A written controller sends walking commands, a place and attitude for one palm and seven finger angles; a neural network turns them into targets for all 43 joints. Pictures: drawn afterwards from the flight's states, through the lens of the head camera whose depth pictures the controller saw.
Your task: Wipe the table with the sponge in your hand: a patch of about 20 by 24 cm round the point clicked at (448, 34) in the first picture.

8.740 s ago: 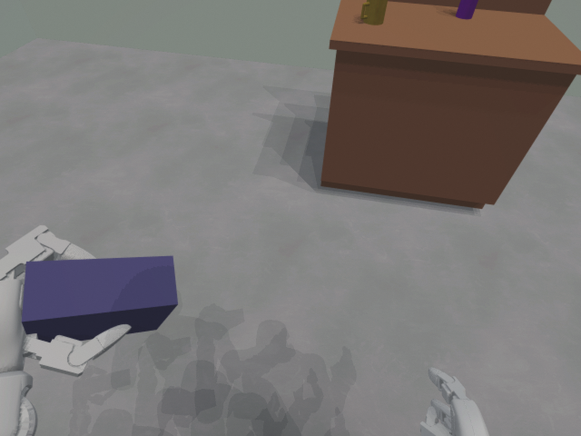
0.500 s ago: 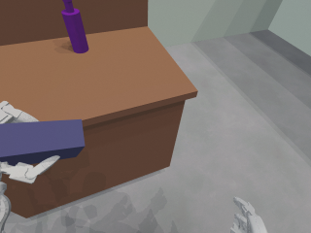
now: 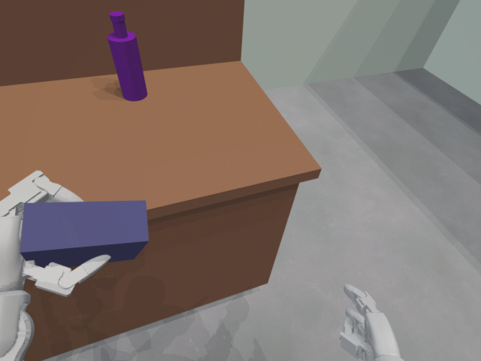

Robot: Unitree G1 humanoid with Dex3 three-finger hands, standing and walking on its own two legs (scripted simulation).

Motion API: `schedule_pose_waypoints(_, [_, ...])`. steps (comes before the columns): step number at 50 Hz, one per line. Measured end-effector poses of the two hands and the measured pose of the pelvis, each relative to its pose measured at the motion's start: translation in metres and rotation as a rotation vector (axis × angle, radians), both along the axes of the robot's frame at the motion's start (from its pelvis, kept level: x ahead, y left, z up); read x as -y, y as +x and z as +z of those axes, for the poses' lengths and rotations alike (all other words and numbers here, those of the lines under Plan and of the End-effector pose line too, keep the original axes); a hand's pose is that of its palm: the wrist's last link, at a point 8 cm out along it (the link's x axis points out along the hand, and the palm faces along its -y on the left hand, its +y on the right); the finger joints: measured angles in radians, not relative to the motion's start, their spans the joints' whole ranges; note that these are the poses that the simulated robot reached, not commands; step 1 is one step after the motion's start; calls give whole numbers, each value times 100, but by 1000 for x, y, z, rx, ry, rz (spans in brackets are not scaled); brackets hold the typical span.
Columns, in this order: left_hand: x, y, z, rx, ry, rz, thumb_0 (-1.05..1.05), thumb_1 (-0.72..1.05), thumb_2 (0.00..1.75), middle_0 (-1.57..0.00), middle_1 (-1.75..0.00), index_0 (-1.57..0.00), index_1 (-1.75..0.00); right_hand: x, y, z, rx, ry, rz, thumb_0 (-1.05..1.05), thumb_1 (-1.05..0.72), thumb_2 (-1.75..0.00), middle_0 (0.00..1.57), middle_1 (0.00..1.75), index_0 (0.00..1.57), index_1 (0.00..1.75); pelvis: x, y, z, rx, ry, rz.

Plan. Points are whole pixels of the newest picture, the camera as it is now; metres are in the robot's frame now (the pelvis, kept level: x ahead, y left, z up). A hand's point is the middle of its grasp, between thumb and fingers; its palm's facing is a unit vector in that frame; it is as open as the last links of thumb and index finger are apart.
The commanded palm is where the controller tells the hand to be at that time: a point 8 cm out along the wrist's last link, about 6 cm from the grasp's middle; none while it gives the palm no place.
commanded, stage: shuffle to correct the standing spot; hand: left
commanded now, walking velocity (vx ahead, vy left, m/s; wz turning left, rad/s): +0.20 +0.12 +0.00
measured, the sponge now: (106, 234) +0.24 +0.20 +0.14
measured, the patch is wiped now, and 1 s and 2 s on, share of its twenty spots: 0.00 0.00 0.00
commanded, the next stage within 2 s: come to a stop and stand still in 0.84 s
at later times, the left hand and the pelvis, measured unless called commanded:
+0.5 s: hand (72, 172) +0.30 +0.26 +0.18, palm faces +0.35 -0.84 -0.42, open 9.7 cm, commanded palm +0.23 +0.31 +0.19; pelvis +0.07 +0.03 +0.00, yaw +0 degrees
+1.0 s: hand (57, 144) +0.34 +0.30 +0.19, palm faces +0.39 -0.84 -0.38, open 9.7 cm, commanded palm +0.29 +0.35 +0.19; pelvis +0.13 +0.07 +0.00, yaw +0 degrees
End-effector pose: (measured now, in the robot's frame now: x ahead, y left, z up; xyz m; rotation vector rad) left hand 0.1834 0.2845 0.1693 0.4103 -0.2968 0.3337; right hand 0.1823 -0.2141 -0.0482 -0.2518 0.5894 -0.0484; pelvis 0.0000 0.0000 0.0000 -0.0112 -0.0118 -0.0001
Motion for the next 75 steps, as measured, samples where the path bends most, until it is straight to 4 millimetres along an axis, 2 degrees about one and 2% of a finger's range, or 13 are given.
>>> schedule_pose_waypoints(6, [-5, 24, 5, 0, 68, -3, 1, -46, 101, -81, -133, -78, -135, 10, 8, -15, -54, 2, -37, 1, -90, -90, 20, 30, 20, 30, 0, 19, -7, -8, -5, 4])
schedule_pose_waypoints(13, [-10, 30, 12, 90, 93, -27, 1, -46, 101, -81, -133, -78, -135, 11, 10, -31, -170, -35, -43, 1, -91, -90, 20, 30, 20, 30, -11, 37, -15, -3, -4, 13])
schedule_pose_waypoints(19, [-29, 54, 9, 59, 97, 5, 1, -46, 101, -81, -133, -78, -135, -7, 19, -36, -165, 8, -99, 2, -91, -90, 20, 30, 20, 30, -27, 52, -13, 36, 13, -16])
schedule_pose_waypoints(24, [-22, 77, 25, 32, 102, -27, 1, -46, 101, -81, -133, -78, -135, -26, 25, -27, -153, 82, -97, 1, -91, -90, 20, 30, 20, 30, -28, 68, 2, 23, 5, -1])
schedule_pose_waypoints(29, [-12, 85, 33, -7, 187, -55, 1, -46, 101, -81, -133, -78, -135, -27, 42, -38, -142, 103, -82, 1, -90, -90, 20, 30, 20, 30, -27, 89, -2, 14, 11, -2])
schedule_pose_waypoints(33, [-20, 86, 24, -9, 209, -8, 1, -46, 102, -81, -133, -78, -135, -17, 63, -57, -170, 69, -57, 1, -90, -90, 20, 30, 21, 30, -24, 96, -15, 25, -6, 25])
schedule_pose_waypoints(40, [-35, 91, 9, -32, 58, 76, 1, -46, 102, -81, -133, -78, -135, -6, 84, -30, -181, -9, -39, 2, -91, -90, 20, 30, 20, 30, -28, 107, 1, 19, 39, 12])
schedule_pose_waypoints(45, [-36, 106, 15, 11, 30, 15, 1, -46, 102, -81, -133, -78, -135, -11, 100, -9, -112, -72, -54, 1, -91, -90, 20, 30, 20, 30, -44, 118, 5, 15, 59, 11])
schedule_pose_waypoints(54, [-83, 133, 32, 86, 141, 18, 1, -46, 102, -81, -133, -78, -136, -59, 120, -10, -40, 2, -104, 1, -91, -90, 20, 30, 20, 30, -76, 137, -4, 26, 45, 8])
schedule_pose_waypoints(63, [-81, 127, 13, -39, 14, 40, 1, -46, 102, -81, -133, -78, -136, -100, 120, -18, -109, 83, -18, 1, -90, -90, 20, 30, 21, 30, -81, 140, 7, 18, -5, 17])
schedule_pose_waypoints(69, [-81, 120, 13, -67, 17, 39, 1, -46, 102, -81, -133, -78, -136, -92, 122, -12, -93, 46, -17, 1, -90, -90, 20, 30, 21, 30, -79, 132, 10, 19, -1, 14])
schedule_pose_waypoints(72, [-104, 128, 37, 18, 182, 58, 1, -46, 102, -81, -133, -78, -135, -85, 119, -11, -93, -8, 25, 1, -90, -90, 20, 30, 21, 30, -74, 122, 9, 9, -7, 22])
schedule_pose_waypoints(75, [-123, 129, 42, 65, 132, 117, 1, -46, 102, -81, -133, -78, -136, -76, 112, -8, -80, -8, 10, 1, -90, -90, 20, 30, 21, 30, -78, 115, 9, 14, 1, 8])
